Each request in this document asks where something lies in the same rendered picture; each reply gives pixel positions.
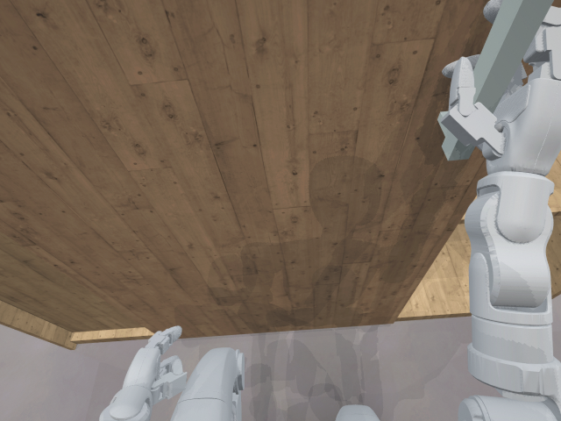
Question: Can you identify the left robot forearm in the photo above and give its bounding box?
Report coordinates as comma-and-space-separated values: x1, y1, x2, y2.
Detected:
99, 386, 153, 421

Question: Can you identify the wardrobe door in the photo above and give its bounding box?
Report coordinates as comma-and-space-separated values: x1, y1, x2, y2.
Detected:
0, 0, 561, 339
0, 232, 144, 332

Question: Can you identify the handle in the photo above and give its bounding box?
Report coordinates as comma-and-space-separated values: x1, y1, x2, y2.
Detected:
437, 0, 554, 161

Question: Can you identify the robot left thigh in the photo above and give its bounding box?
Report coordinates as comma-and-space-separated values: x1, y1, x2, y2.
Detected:
170, 347, 245, 421

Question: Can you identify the left robot hand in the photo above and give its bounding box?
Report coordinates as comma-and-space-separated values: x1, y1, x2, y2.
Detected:
123, 325, 187, 406

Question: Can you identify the right robot forearm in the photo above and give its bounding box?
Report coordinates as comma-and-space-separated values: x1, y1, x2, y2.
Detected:
465, 171, 561, 421

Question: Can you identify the right robot hand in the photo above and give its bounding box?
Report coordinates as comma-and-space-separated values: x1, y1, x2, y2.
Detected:
441, 0, 561, 177

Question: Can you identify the robot right upper arm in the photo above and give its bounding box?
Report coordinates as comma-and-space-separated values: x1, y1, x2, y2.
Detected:
458, 395, 557, 421

